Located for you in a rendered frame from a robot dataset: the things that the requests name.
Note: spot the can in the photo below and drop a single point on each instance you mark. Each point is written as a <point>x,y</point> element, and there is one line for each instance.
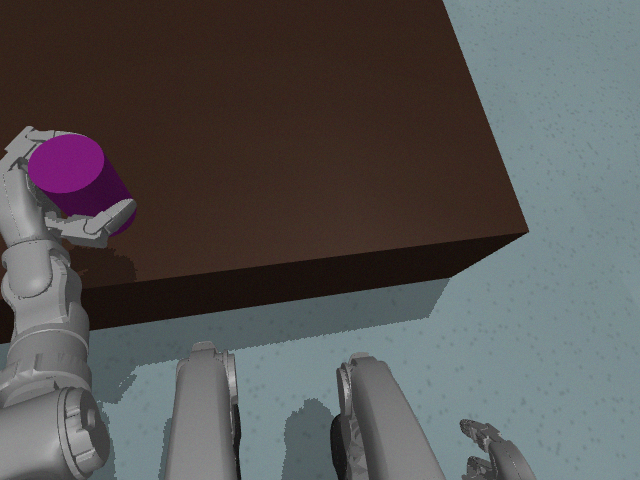
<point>74,172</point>

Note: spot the left robot arm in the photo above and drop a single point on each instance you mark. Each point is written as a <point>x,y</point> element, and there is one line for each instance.
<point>50,424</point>

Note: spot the left robot hand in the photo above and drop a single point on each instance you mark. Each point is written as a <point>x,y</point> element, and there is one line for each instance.
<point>26,213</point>

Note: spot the right robot hand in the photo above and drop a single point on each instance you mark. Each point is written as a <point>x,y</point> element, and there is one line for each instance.
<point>506,461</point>

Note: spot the right robot foot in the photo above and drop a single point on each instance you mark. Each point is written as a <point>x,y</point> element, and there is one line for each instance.
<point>339,457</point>

